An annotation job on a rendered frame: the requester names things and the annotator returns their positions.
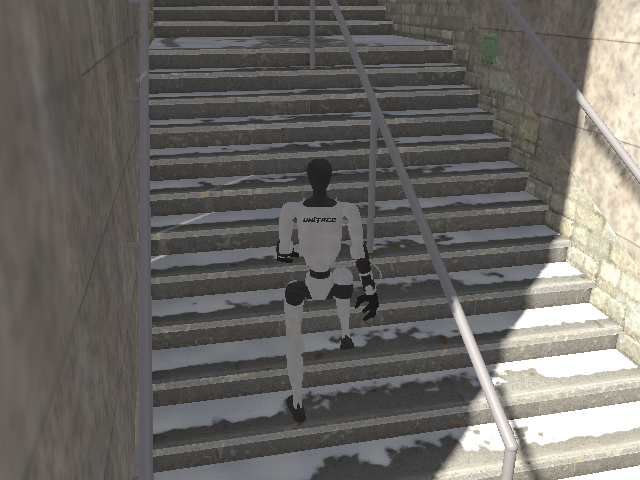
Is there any robot left shin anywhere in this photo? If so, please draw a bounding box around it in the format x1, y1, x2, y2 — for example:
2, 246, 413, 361
286, 339, 304, 409

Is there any robot right forearm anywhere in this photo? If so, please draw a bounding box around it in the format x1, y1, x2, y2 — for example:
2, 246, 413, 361
355, 244, 377, 295

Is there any robot left upper arm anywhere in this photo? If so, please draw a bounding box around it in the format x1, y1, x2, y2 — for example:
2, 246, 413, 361
279, 202, 299, 254

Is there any robot right upper arm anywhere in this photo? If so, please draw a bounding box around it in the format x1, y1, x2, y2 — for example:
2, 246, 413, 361
340, 202, 365, 259

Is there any robot left forearm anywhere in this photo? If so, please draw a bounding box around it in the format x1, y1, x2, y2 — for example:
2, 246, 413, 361
276, 240, 288, 258

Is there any left robot hand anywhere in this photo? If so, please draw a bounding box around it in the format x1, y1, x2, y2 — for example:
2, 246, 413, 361
277, 248, 299, 263

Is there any humanoid robot head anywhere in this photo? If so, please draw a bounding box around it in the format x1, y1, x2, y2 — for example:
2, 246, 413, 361
303, 159, 337, 207

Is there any right robot hand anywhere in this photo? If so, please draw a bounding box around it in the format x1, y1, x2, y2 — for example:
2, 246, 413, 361
355, 292, 379, 321

